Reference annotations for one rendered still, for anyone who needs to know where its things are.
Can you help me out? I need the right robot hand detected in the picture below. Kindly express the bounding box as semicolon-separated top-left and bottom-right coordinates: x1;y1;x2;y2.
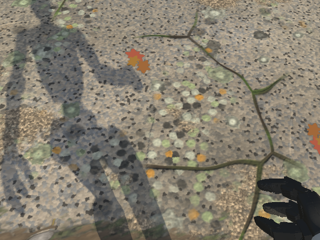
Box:
254;176;320;240

